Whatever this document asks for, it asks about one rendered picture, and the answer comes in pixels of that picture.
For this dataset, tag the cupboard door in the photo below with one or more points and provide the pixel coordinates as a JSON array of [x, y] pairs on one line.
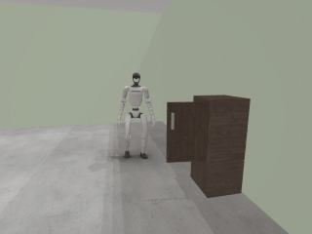
[[188, 141]]

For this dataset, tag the robot left forearm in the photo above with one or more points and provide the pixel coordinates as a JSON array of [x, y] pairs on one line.
[[149, 105]]

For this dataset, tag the robot right forearm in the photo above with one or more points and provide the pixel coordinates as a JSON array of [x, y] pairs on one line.
[[122, 104]]

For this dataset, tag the handle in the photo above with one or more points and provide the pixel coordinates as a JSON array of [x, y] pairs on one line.
[[172, 121]]

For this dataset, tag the right robot shin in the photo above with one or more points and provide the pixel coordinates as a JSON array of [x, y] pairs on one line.
[[127, 144]]

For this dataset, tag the robot right upper arm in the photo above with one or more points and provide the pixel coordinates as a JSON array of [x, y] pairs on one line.
[[125, 92]]

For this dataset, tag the robot left upper arm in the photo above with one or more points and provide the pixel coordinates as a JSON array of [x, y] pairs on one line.
[[146, 94]]

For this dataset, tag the humanoid robot torso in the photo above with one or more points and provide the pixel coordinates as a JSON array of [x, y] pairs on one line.
[[135, 98]]

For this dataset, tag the robot left hand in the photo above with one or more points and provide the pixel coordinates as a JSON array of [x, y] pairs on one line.
[[153, 119]]

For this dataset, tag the robot right hand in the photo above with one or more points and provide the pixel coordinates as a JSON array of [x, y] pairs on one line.
[[119, 118]]

